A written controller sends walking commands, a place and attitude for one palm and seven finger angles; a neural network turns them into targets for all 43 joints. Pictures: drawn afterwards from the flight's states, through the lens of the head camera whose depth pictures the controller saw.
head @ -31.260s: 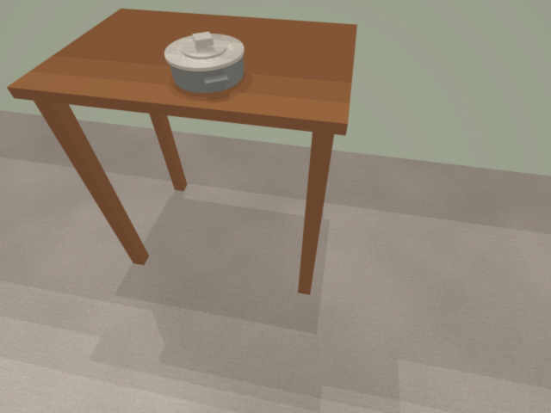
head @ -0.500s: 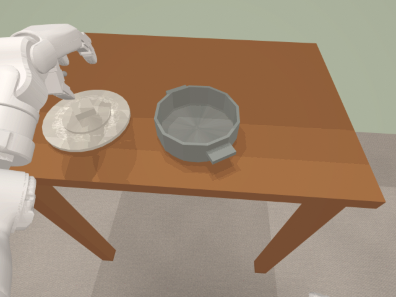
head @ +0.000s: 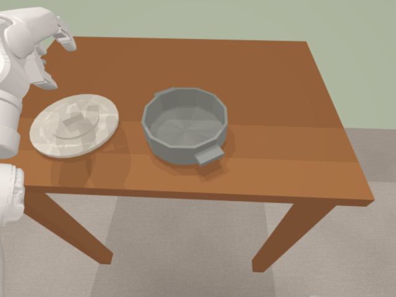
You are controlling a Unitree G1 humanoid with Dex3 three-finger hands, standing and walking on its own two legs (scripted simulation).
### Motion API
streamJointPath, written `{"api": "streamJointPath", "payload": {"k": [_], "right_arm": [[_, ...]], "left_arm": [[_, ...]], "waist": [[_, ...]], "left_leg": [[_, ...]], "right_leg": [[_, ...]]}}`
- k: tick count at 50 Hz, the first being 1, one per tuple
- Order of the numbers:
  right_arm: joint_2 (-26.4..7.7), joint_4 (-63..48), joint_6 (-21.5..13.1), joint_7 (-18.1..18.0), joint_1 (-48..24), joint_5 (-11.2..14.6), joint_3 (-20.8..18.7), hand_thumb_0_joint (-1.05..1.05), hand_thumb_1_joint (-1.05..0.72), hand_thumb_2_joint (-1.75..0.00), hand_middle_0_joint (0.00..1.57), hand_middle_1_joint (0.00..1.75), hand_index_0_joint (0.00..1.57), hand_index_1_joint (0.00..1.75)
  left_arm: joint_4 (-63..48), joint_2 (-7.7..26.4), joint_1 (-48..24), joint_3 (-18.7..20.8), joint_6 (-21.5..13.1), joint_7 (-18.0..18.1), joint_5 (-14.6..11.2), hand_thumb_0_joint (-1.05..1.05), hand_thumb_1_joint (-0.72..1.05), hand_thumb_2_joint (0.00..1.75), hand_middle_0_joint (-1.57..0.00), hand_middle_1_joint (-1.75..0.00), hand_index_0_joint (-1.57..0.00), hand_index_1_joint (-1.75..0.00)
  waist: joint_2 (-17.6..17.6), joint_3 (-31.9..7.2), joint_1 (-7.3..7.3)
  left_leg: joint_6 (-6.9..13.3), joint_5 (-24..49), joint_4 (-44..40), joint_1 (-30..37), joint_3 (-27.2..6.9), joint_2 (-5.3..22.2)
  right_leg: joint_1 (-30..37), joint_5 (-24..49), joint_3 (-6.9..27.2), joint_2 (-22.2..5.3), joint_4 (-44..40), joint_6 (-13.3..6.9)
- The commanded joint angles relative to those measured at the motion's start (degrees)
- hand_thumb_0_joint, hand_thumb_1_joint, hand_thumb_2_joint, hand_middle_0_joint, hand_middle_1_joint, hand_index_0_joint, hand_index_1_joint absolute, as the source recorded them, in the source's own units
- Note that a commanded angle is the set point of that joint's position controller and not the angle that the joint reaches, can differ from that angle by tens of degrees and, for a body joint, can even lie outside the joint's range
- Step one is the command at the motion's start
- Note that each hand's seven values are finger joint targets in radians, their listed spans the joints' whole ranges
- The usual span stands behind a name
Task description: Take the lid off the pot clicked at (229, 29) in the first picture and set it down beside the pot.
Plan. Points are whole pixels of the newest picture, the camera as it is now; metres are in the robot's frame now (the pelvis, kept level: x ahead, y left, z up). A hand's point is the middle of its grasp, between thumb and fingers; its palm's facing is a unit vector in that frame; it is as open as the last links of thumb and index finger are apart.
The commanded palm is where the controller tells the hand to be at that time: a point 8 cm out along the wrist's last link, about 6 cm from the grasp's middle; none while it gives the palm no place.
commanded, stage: draw the hand back to the body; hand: left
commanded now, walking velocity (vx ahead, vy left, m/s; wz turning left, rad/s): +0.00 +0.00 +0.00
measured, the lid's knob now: (70, 114) +0.48 +0.28 +0.10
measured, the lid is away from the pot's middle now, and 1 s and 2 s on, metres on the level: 0.25 0.25 0.25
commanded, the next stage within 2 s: none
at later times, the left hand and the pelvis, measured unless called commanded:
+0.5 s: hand (33, 90) +0.39 +0.25 +0.23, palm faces -0.07 -0.33 -0.94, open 11.0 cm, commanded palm +0.36 +0.27 +0.30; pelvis -0.01 -0.01 +0.00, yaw +1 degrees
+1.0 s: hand (22, 78) +0.34 +0.21 +0.29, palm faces +0.42 -0.87 -0.24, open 9.8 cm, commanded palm +0.29 +0.25 +0.29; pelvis +0.00 -0.04 +0.00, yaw -2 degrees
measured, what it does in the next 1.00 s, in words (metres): stands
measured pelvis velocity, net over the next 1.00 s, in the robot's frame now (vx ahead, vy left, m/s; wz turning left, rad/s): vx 0.00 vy -0.04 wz -0.03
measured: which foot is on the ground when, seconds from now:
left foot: down 0.00-1.00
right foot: down 0.00-1.00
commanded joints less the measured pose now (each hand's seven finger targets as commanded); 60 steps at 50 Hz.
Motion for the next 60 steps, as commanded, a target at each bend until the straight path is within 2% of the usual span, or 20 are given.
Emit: {"api": "streamJointPath", "payload": {"k": [1, 7, 8, 9, 12, 14, 17, 18, 22, 23, 24, 25, 27, 32, 35, 38, 41, 43, 47, 60], "right_arm": [[-8.9, -6.9, -1.6, -0.6, -1.1, 0.1, -3.0, 0.0, -0.9, -0.9, 0.2, 0.3, 0.2, 0.3], [-9.0, -8.5, -1.3, -0.2, -2.3, 0.1, -3.3, 0.0, -0.9, -0.9, 0.2, 0.3, 0.2, 0.3], [-9.1, -8.8, -1.3, 0.0, -2.1, -0.2, -3.4, 0.0, -0.9, -0.9, 0.2, 0.3, 0.2, 0.3], [-8.9, -9.3, -1.3, 0.0, -3.5, -0.1, -3.1, 0.0, -0.9, -0.9, 0.2, 0.3, 0.2, 0.3], [-8.7, -9.4, -1.3, 0.4, -3.8, 0.3, -3.3, 0.0, -0.9, -0.9, 0.2, 0.3, 0.2, 0.3], [-8.6, -10.3, -1.1, 0.5, -5.4, 0.1, -2.9, 0.0, -0.9, -0.9, 0.2, 0.3, 0.2, 0.3], [-8.2, -10.6, -0.6, 0.6, -6.5, 0.5, -3.1, 0.0, -0.9, -0.9, 0.2, 0.3, 0.2, 0.3], [-8.2, -11.2, -1.0, 0.6, -6.7, 0.0, -3.2, 0.0, -0.9, -0.9, 0.2, 0.3, 0.2, 0.3], [-8.2, -10.3, -0.5, 0.2, -7.3, 0.6, -2.5, 0.0, -0.9, -0.9, 0.2, 0.3, 0.2, 0.3], [-2.1, -12.0, -5.1, -0.1, 0.2, -0.1, -2.5, 0.0, -0.9, -0.9, 0.2, 0.3, 0.2, 0.3], [-4.0, -11.3, -6.7, -1.0, -2.4, -0.3, -1.5, 0.0, -0.9, -0.9, 0.2, 0.3, 0.2, 0.3], [-4.5, -11.5, -8.1, -1.9, -3.6, -0.4, -1.6, 0.0, -0.9, -0.9, 0.2, 0.3, 0.2, 0.3], [-5.5, -10.1, -9.5, -2.7, -5.5, -0.9, -1.2, 0.0, -0.9, -0.9, 0.2, 0.3, 0.2, 0.3], [-4.7, -6.9, -11.0, -3.2, -6.2, -1.9, -1.0, 0.0, -0.9, -0.9, 0.2, 0.3, 0.2, 0.3], [-3.6, -8.4, -12.6, -2.6, -7.8, -2.2, -1.2, 0.0, -0.9, -0.9, 0.2, 0.3, 0.2, 0.3], [-4.0, -7.5, -13.1, -2.1, -7.5, -2.3, -1.9, 0.0, -0.9, -0.9, 0.2, 0.3, 0.2, 0.3], [-4.1, -7.6, -13.4, -2.0, -8.0, -1.8, -2.1, 0.0, -0.9, -0.9, 0.2, 0.3, 0.2, 0.3], [-4.3, -7.8, -13.6, -2.1, -8.1, -1.8, -2.4, 0.0, -0.9, -0.9, 0.2, 0.3, 0.2, 0.3], [-4.2, -7.7, -13.7, -2.3, -8.6, -1.7, -2.6, 0.0, -0.9, -0.9, 0.2, 0.3, 0.2, 0.3], [-2.5, -8.1, -14.7, -3.3, -12.9, -1.8, -1.7, 0.0, -0.9, -0.9, 0.2, 0.3, 0.2, 0.3]], "left_arm": [[-10.6, 15.3, -24.5, 5.8, -0.2, 2.1, -0.3, 0.0, -0.18, 0.99, -0.56, -0.46, -0.56, -0.46], [-19.0, 17.4, -19.8, 9.1, 0.0, 2.1, -1.6, 0.0, -0.18, 0.99, -0.56, -0.46, -0.56, -0.46], [-23.4, 21.8, -20.0, 13.1, -0.2, 2.2, -1.4, 0.0, -0.18, 0.99, -0.56, -0.46, -0.56, -0.46], [-22.9, 22.0, -17.7, 13.8, -0.3, 2.1, -1.7, 0.0, -0.18, 0.99, -0.56, -0.46, -0.56, -0.46], [-22.8, 17.1, -10.6, 11.2, 0.5, 1.5, -3.5, 0.0, -0.18, 0.99, -0.56, -0.46, -0.56, -0.46], [-26.2, 20.8, -9.5, 14.6, 0.2, 1.4, -3.3, 0.0, -0.18, 0.99, -0.56, -0.46, -0.56, -0.46], [-32.9, 16.0, -10.7, 10.7, 1.1, 1.0, -4.8, 0.0, -0.18, 0.99, -0.56, -0.46, -0.56, -0.46], [-36.9, 21.3, -10.6, 15.6, 1.0, 1.3, -4.1, 0.0, -0.18, 0.99, -0.56, -0.46, -0.56, -0.46], [-28.0, 16.3, -2.0, 12.8, 2.1, 0.7, -5.6, 0.0, -0.18, 0.99, -0.56, -0.46, -0.56, -0.46], [-37.6, -0.3, -14.8, 19.5, -5.1, 12.7, -39.6, 0.0, -0.18, 0.99, -0.56, -0.46, -0.56, -0.46], [-32.3, -1.4, -5.9, 17.7, -7.1, 18.6, -42.0, 0.0, -0.18, 0.99, -0.56, -0.46, -0.56, -0.46], [-33.4, -1.4, -1.8, 20.9, -8.5, 22.9, -47.1, 0.0, -0.18, 0.99, -0.56, -0.46, -0.56, -0.46], [-38.0, 3.8, 2.4, 28.1, -10.7, 28.6, -52.1, 0.0, -0.18, 0.99, -0.56, -0.46, -0.56, -0.46], [-39.6, 4.6, 4.5, 32.3, -12.8, 34.5, -54.6, 0.0, -0.07, 0.98, -0.52, -0.44, -0.52, -0.44], [-51.7, 3.5, 8.8, 34.0, -14.9, 35.2, -55.6, 0.0, 0.01, 0.97, -0.49, -0.43, -0.49, -0.43], [-48.8, -0.1, 16.2, 33.1, -14.3, 35.6, -56.5, 0.0, 0.09, 0.97, -0.47, -0.42, -0.47, -0.42], [-52.9, 0.0, 18.8, 33.8, -14.2, 35.6, -56.9, 0.0, 0.17, 0.96, -0.44, -0.41, -0.44, -0.41], [-53.8, -0.1, 21.5, 34.3, -14.4, 35.9, -57.2, 0.0, 0.23, 0.96, -0.42, -0.4, -0.42, -0.4], [-57.2, 0.4, 25.3, 35.9, -14.6, 36.2, -57.6, 0.0, 0.33, 0.95, -0.39, -0.38, -0.39, -0.38], [-64.2, -1.9, 33.6, 36.8, -15.1, 36.9, -58.8, 0.0, 0.68, 0.92, -0.27, -0.33, -0.27, -0.33]], "waist": [[0.0, -22.5, 0.75], [2.6, -23.8, 1.28], [1.8, -26.0, 2.31], [1.8, -25.4, 2.5], [2.6, -22.3, 2.28], [0.0, -23.1, 3.38], [3.4, -22.3, 2.33], [2.3, -24.9, 3.72], [-1.5, -17.5, 2.69], [-2.1, -14.5, 0.04], [-2.4, -13.7, 0.85], [-3.3, -13.7, 2.03], [-2.3, -15.1, 3.71], [1.9, -10.7, 4.22], [9.4, -16.9, 5.55], [1.7, -13.0, 5.08], [2.5, -13.8, 5.34], [-0.5, -13.1, 5.36], [-0.4, -14.2, 5.45], [-0.5, -9.6, 6.41]], "left_leg": [[-2.3, 29.6, 1.5, 12.6, -4.6, 2.6], [-2.6, 35.6, 2.8, 15.1, -5.3, 2.8], [-2.3, 36.5, 2.7, 15.9, -5.6, 3.0], [-2.0, 37.4, 3.0, 15.7, -5.6, 2.8], [-2.7, 37.3, 3.2, 15.3, -5.6, 3.1], [-1.9, 34.5, 3.1, 13.5, -5.4, 2.9], [-2.6, 36.6, 3.0, 16.2, -6.2, 3.1], [-2.3, 35.7, 3.1, 17.0, -6.3, 3.2], [-2.1, 26.5, 2.0, 11.6, -5.2, 2.8], [-5.8, 17.7, -0.4, 21.7, -6.2, 7.1], [-6.3, 11.9, -2.7, 25.3, -10.5, 8.9], [-6.0, 9.3, -4.0, 24.2, -9.7, 9.2], [-4.8, 9.5, -3.7, 21.0, -7.1, 8.1], [-4.5, 11.9, -2.7, 14.6, -4.3, 7.1], [-5.3, 23.3, -0.7, 18.4, -3.9, 7.0], [-4.4, 26.2, 0.5, 15.7, -3.0, 7.7], [-3.8, 24.5, 0.8, 15.6, -2.3, 7.2], [-3.1, 23.4, 1.1, 14.5, -2.1, 7.0], [-2.7, 22.7, 2.2, 13.6, -1.1, 6.3], [-2.4, 12.0, 1.3, 12.6, -0.2, 5.7]], "right_leg": [[6.5, 14.3, 0.9, 2.3, 1.4, -3.1], [6.3, 15.7, 1.2, 2.3, 1.2, -3.1], [7.9, 16.5, 2.0, 2.2, 1.9, -2.9], [7.7, 16.6, 1.8, 2.2, 2.2, -2.9], [5.9, 15.5, 1.0, 2.2, 1.6, -2.7], [8.1, 16.1, 1.8, 1.7, 2.6, -2.7], [5.5, 14.3, 1.0, 2.2, 1.5, -2.5], [7.3, 14.1, 2.2, 1.8, 2.1, -2.6], [5.3, 11.6, 0.5, 1.9, 1.2, -2.4], [-0.9, 6.9, -0.1, 1.9, 0.4, -4.4], [-1.8, 1.0, 1.2, 2.0, -0.3, -4.5], [0.0, 0.0, 1.9, 1.4, -1.2, -4.5], [5.4, 3.6, 2.5, 1.0, -1.3, -4.1], [9.0, 7.0, 1.6, 0.8, -0.6, -3.9], [12.8, 13.4, 2.0, 0.4, 1.0, -4.0], [11.5, 15.5, 1.7, 0.7, 1.4, -3.4], [12.3, 16.5, 2.0, 0.5, 1.7, -3.1], [12.0, 16.8, 2.0, 0.3, 1.8, -2.9], [13.8, 20.5, 2.6, -0.7, 2.4, -2.4], [11.2, 12.8, 3.5, -0.8, 0.4, -2.2]]}}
